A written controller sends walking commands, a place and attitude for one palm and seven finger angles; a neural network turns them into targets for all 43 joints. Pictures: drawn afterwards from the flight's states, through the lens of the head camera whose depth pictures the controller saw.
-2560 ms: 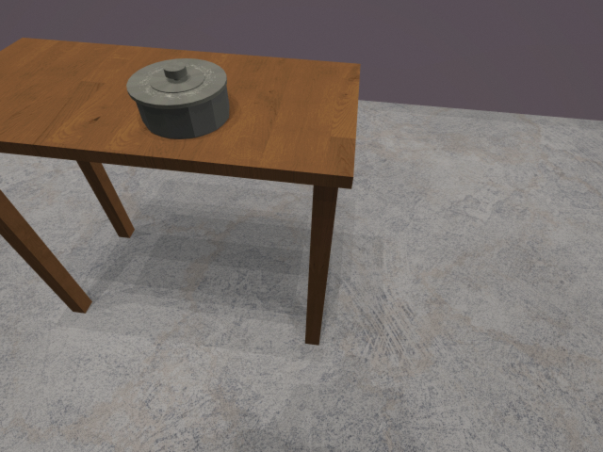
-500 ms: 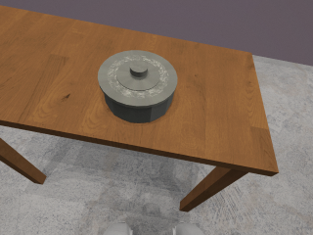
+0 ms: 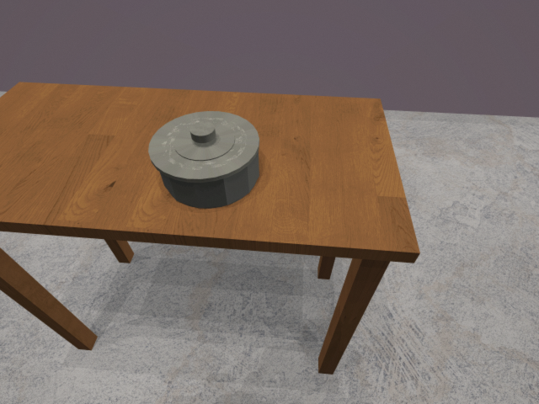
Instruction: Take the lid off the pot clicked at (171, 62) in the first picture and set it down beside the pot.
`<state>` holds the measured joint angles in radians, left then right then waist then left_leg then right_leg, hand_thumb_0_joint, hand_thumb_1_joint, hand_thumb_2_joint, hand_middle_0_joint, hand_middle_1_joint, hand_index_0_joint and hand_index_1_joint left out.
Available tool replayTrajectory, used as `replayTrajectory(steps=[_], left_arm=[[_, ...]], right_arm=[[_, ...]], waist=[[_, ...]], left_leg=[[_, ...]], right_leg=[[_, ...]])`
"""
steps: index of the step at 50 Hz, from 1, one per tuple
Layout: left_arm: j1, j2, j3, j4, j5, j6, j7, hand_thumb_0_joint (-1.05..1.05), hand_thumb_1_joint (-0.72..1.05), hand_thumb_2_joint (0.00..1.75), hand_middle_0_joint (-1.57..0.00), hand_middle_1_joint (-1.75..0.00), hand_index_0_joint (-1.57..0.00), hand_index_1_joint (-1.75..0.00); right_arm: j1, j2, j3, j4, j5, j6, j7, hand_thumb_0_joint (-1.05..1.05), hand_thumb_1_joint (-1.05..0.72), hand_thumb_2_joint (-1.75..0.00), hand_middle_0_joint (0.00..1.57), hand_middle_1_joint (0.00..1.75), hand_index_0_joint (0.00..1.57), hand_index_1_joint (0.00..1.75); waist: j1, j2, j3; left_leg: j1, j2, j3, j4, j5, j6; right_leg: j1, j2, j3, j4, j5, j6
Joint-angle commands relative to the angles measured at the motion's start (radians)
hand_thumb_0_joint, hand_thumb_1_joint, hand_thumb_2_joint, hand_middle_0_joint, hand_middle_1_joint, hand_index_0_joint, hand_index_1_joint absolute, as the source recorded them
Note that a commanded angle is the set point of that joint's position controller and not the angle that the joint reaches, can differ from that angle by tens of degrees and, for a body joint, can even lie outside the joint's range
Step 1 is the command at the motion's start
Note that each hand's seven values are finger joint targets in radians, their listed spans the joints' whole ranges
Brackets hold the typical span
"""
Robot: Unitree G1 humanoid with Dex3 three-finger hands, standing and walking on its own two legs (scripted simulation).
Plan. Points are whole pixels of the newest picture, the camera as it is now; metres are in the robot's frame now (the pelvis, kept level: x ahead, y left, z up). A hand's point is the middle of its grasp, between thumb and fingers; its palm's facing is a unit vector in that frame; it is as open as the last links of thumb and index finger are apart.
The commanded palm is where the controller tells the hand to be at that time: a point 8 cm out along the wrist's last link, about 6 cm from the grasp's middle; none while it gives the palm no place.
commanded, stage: come to a stop and stand still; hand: left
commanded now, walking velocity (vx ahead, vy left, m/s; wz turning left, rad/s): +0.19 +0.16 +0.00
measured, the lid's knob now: (202, 132) +0.52 +0.14 +0.14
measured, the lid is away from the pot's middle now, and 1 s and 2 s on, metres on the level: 0.00 0.00 0.00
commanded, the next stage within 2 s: look again from close up in 0.18 s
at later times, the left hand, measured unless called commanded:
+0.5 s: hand out of the picture +0.01 +0.22 -0.20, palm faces +0.06 -0.98 -0.19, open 7.4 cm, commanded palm none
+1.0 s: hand out of the picture +0.15 +0.26 -0.18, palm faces +0.02 -0.97 -0.23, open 7.4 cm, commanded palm none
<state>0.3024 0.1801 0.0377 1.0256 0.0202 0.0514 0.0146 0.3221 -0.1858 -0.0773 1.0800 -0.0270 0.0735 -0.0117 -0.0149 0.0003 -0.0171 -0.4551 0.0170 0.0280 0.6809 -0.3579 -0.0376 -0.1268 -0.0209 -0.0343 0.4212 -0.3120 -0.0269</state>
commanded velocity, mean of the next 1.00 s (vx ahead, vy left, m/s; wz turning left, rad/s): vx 0.01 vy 0.02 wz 0.00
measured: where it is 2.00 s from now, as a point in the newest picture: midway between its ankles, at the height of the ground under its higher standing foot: outside the picture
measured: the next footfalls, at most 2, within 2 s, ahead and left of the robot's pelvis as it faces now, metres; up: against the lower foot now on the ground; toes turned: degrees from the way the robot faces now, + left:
left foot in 0.38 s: +0.10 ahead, +0.15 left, +0.00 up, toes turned -1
right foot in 0.60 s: +0.09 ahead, -0.06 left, +0.00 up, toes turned -4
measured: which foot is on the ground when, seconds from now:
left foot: up 0.00-0.36, down 0.38-1.00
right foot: down 0.00-0.40, up 0.42-0.58, down 0.60-1.00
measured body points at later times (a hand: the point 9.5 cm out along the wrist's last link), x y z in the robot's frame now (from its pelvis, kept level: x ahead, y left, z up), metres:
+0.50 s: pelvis +0.04 +0.05 -0.02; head +0.06 +0.06 +0.43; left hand +0.01 +0.27 -0.18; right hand +0.14 -0.17 -0.16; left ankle +0.00 +0.12 -0.74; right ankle -0.04 -0.09 -0.72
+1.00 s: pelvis +0.08 +0.08 -0.01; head +0.11 +0.09 +0.44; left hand +0.15 +0.31 -0.16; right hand +0.08 -0.15 -0.16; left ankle +0.00 +0.12 -0.74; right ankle +0.03 -0.06 -0.74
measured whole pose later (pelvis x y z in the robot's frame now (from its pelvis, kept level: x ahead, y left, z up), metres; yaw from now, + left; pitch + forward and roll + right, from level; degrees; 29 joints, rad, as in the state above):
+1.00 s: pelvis +0.08 +0.08 -0.01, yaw -1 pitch +0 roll +0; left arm 0.22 0.18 0.00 0.94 0.00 0.03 0.06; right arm 0.33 -0.17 0.00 1.01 -0.01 0.00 -0.04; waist 0.00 -0.01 0.04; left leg -0.11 -0.11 0.07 0.47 -0.37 0.12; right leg -0.20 -0.04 -0.01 0.56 -0.37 -0.01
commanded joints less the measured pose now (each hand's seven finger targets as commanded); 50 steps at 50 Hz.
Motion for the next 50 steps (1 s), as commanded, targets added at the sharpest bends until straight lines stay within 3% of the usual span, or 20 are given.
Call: replayTrajectory(steps=[1, 3, 7, 13, 14, 15, 18, 20, 21, 22, 24, 28, 31, 32, 35, 38, 40, 42, 46, 50], left_arm=[[-0.058, 0.141, 0.027, -0.06, -0.007, -0.072, 0.018, 0.0, 0.9, 0.9, -0.2, -0.3, -0.2, -0.3], [0.02, 0.115, 0.021, -0.031, -0.009, -0.086, 0.014, 0.0, 0.9, 0.9, -0.2, -0.3, -0.2, -0.3], [0.157, 0.104, 0.017, 0.018, -0.004, -0.096, 0.02, 0.0, 0.9, 0.9, -0.2, -0.3, -0.2, -0.3], [0.154, 0.109, 0.02, 0.043, 0.005, -0.087, 0.032, 0.0, 0.9, 0.9, -0.2, -0.3, -0.2, -0.3], [0.234, 0.098, -0.003, 0.043, 0.014, -0.118, 0.067, 0.0, 0.9, 0.9, -0.2, -0.3, -0.2, -0.3], [0.164, 0.139, -0.002, -0.001, 0.013, -0.131, 0.06, 0.0, 0.9, 0.9, -0.2, -0.3, -0.2, -0.3], [0.084, 0.123, 0.005, -0.038, -0.003, -0.114, 0.045, 0.0, 0.9, 0.9, -0.2, -0.3, -0.2, -0.3], [0.127, 0.051, -0.01, -0.042, -0.004, -0.097, 0.046, 0.0, 0.9, 0.9, -0.2, -0.3, -0.2, -0.3], [0.139, 0.027, -0.019, -0.043, -0.004, -0.089, 0.047, 0.0, 0.9, 0.9, -0.2, -0.3, -0.2, -0.3], [0.126, 0.039, -0.02, -0.052, -0.006, -0.076, 0.044, 0.0, 0.9, 0.9, -0.2, -0.3, -0.2, -0.3], [0.058, 0.052, -0.019, -0.062, -0.001, -0.062, 0.043, 0.0, 0.9, 0.9, -0.2, -0.3, -0.2, -0.3], [0.113, 0.051, -0.012, -0.054, 0.0, -0.055, 0.032, 0.0, 0.9, 0.9, -0.2, -0.3, -0.2, -0.3], [0.066, 0.1, -0.024, -0.076, 0.002, -0.07, 0.037, 0.0, 0.9, 0.9, -0.2, -0.3, -0.2, -0.3], [0.029, 0.114, -0.021, -0.096, 0.001, -0.063, 0.033, 0.0, 0.9, 0.9, -0.2, -0.3, -0.2, -0.3], [0.008, 0.086, -0.02, -0.115, -0.001, -0.052, 0.042, 0.0, 0.9, 0.9, -0.2, -0.3, -0.2, -0.3], [0.027, 0.092, -0.015, -0.128, -0.006, -0.05, 0.048, 0.0, 0.9, 0.9, -0.2, -0.3, -0.2, -0.3], [0.012, 0.095, -0.014, -0.138, -0.008, -0.045, 0.052, 0.0, 0.9, 0.9, -0.2, -0.3, -0.2, -0.3], [-0.013, 0.094, -0.017, -0.154, -0.01, -0.038, 0.052, 0.0, 0.9, 0.9, -0.2, -0.3, -0.2, -0.3], [-0.009, 0.095, -0.014, -0.137, -0.014, -0.035, 0.05, 0.0, 0.9, 0.9, -0.2, -0.3, -0.2, -0.3], [0.032, 0.104, -0.01, -0.101, -0.019, -0.04, 0.049, 0.0, 0.9, 0.9, -0.2, -0.3, -0.2, -0.3]], right_arm=[[0.013, -0.066, -0.006, -0.052, -0.004, -0.035, 0.019, 0.0, -0.9, -0.9, 0.2, 0.3, 0.2, 0.3], [0.015, -0.059, -0.003, -0.051, -0.001, -0.054, 0.023, 0.0, -0.9, -0.9, 0.2, 0.3, 0.2, 0.3], [-0.063, -0.064, 0.003, -0.08, 0.002, -0.064, 0.012, 0.0, -0.9, -0.9, 0.2, 0.3, 0.2, 0.3], [-0.119, -0.023, 0.027, -0.078, 0.021, -0.074, -0.003, 0.0, -0.9, -0.9, 0.2, 0.3, 0.2, 0.3], [-0.189, -0.037, 0.051, -0.166, 0.006, -0.092, 0.0, 0.0, -0.9, -0.9, 0.2, 0.3, 0.2, 0.3], [-0.081, -0.021, 0.045, -0.167, 0.013, -0.091, 0.008, 0.0, -0.9, -0.9, 0.2, 0.3, 0.2, 0.3], [0.022, -0.063, 0.04, -0.146, 0.013, -0.095, 0.004, 0.0, -0.9, -0.9, 0.2, 0.3, 0.2, 0.3], [0.035, -0.157, 0.026, -0.153, 0.007, -0.103, -0.01, 0.0, -0.9, -0.9, 0.2, 0.3, 0.2, 0.3], [0.025, -0.152, 0.029, -0.155, 0.006, -0.1, -0.017, 0.0, -0.9, -0.9, 0.2, 0.3, 0.2, 0.3], [0.013, -0.159, 0.029, -0.162, 0.005, -0.101, -0.023, 0.0, -0.9, -0.9, 0.2, 0.3, 0.2, 0.3], [-0.034, -0.125, 0.039, -0.172, 0.007, -0.099, -0.026, 0.0, -0.9, -0.9, 0.2, 0.3, 0.2, 0.3], [-0.14, -0.116, 0.045, -0.214, 0.011, -0.094, -0.019, 0.0, -0.9, -0.9, 0.2, 0.3, 0.2, 0.3], [-0.094, -0.063, 0.058, -0.207, 0.021, -0.09, -0.019, 0.0, -0.9, -0.9, 0.2, 0.3, 0.2, 0.3], [-0.068, -0.055, 0.057, -0.197, 0.016, -0.09, -0.015, 0.0, -0.9, -0.9, 0.2, 0.3, 0.2, 0.3], [-0.041, -0.087, 0.055, -0.181, 0.011, -0.098, -0.021, 0.0, -0.9, -0.9, 0.2, 0.3, 0.2, 0.3], [-0.011, -0.1, 0.056, -0.171, 0.013, -0.109, -0.029, 0.0, -0.9, -0.9, 0.2, 0.3, 0.2, 0.3], [0.023, -0.106, 0.056, -0.158, 0.014, -0.11, -0.034, 0.0, -0.9, -0.9, 0.2, 0.3, 0.2, 0.3], [0.044, -0.105, 0.058, -0.148, 0.014, -0.107, -0.035, 0.0, -0.9, -0.9, 0.2, 0.3, 0.2, 0.3], [0.033, -0.102, 0.064, -0.14, 0.015, -0.101, -0.04, 0.0, -0.9, -0.9, 0.2, 0.3, 0.2, 0.3], [0.03, -0.095, 0.066, -0.131, 0.018, -0.095, -0.045, 0.0, -0.9, -0.9, 0.2, 0.3, 0.2, 0.3]], waist=[[-0.029, -0.16, 0.212], [-0.001, -0.13, 0.195], [0.058, -0.175, 0.13], [0.06, -0.193, 0.066], [0.063, -0.174, 0.128], [-0.005, -0.161, 0.03], [-0.038, -0.013, -0.081], [-0.015, 0.175, -0.109], [0.0, 0.195, -0.08], [0.002, 0.279, -0.074], [0.014, 0.19, 0.037], [0.076, 0.047, 0.047], [0.023, -0.073, 0.036], [0.01, -0.003, 0.033], [0.02, -0.08, 0.063], [0.025, 0.0, -0.006], [0.018, 0.098, -0.028], [0.019, 0.102, -0.014], [0.036, 0.1, 0.009], [0.038, 0.011, 0.02]], left_leg=[[-0.093, 0.024, -0.035, 0.281, 0.065, 0.005], [-0.127, 0.022, -0.009, 0.265, 0.098, -0.002], [-0.157, 0.028, -0.006, 0.194, 0.039, -0.013], [0.046, -0.008, 0.03, -0.063, -0.02, 0.0], [0.053, -0.044, 0.023, 0.042, -0.076, 0.021], [0.082, -0.022, 0.025, 0.033, 0.004, 0.07], [0.292, 0.002, -0.001, -0.154, 0.19, 0.072], [0.41, 0.191, -0.224, -0.165, 0.67, 0.177], [0.438, 0.226, -0.245, -0.184, 0.869, 0.217], [0.493, 0.245, -0.293, -0.198, 0.953, 0.237], [0.325, 0.237, -0.252, -0.224, 0.901, 0.249], [0.124, 0.142, -0.154, -0.227, 0.402, 0.162], [0.17, 0.036, -0.088, -0.194, 0.124, 0.078], [0.195, 0.036, -0.11, -0.243, 0.081, 0.081], [0.226, 0.089, -0.154, -0.264, 0.39, 0.1], [0.335, 0.1, -0.144, -0.24, 0.706, 0.092], [0.44, 0.126, -0.151, -0.242, 1.003, 0.082], [0.509, 0.158, -0.169, -0.251, 1.173, 0.103], [0.47, 0.143, -0.159, -0.248, 1.11, 0.099], [0.353, 0.086, -0.138, -0.245, 0.738, 0.061]], right_leg=[[-0.198, -0.226, 0.241, -0.338, -0.225, -0.076], [-0.077, -0.217, 0.178, -0.28, -0.036, -0.081], [0.109, -0.261, 0.205, -0.185, 0.278, -0.118], [0.109, -0.244, 0.174, -0.045, 0.738, -0.128], [0.036, -0.197, 0.248, -0.014, 1.194, -0.06], [0.073, -0.189, 0.127, 0.055, 1.128, -0.051], [-0.021, -0.129, 0.098, 0.177, 0.597, -0.058], [-0.186, -0.002, -0.005, 0.323, 0.058, -0.006], [-0.261, 0.02, -0.001, 0.365, -0.228, 0.0], [-0.342, 0.019, 0.011, 0.445, -0.317, 0.008], [-0.332, -0.016, 0.034, 0.49, -0.314, 0.008], [-0.117, -0.006, 0.025, 0.193, -0.037, 0.01], [-0.137, -0.134, 0.211, 0.027, 0.189, -0.063], [-0.169, -0.132, 0.196, 0.036, 0.137, -0.076], [-0.132, -0.047, 0.098, 0.11, 0.206, -0.024], [-0.099, -0.043, 0.076, 0.145, 0.246, -0.021], [-0.145, -0.024, 0.047, 0.191, 0.077, -0.013], [-0.21, -0.007, 0.027, 0.216, -0.102, -0.004], [-0.146, -0.028, 0.043, 0.151, -0.021, -0.016], [-0.017, -0.084, 0.106, 0.1, 0.331, -0.058]])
